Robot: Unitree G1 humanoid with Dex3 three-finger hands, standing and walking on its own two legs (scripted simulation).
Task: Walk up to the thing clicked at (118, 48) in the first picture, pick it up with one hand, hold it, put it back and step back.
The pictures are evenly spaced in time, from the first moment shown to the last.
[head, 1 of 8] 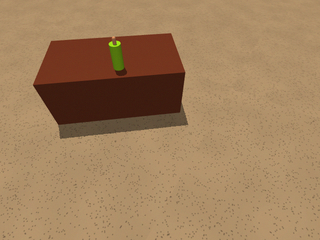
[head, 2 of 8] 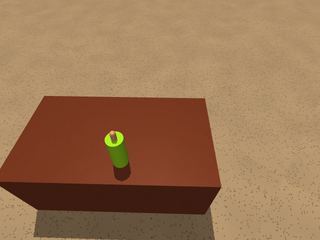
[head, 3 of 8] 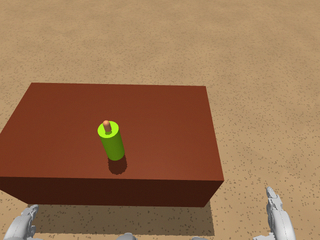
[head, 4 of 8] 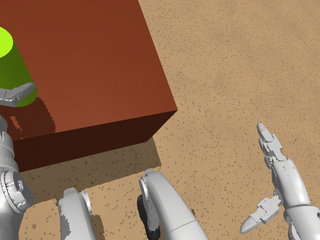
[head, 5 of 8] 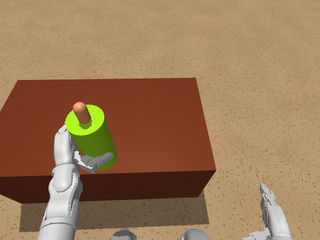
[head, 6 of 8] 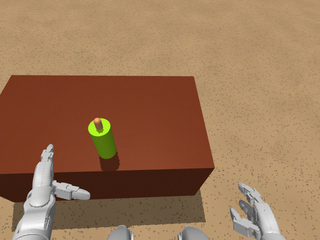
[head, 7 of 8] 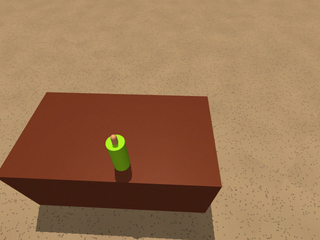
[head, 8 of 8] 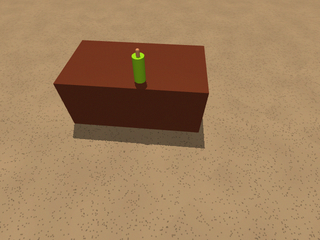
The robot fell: no
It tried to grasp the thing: yes
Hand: left
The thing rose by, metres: 0.29
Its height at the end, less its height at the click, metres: +0.00
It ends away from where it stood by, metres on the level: 0.03
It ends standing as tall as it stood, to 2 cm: yes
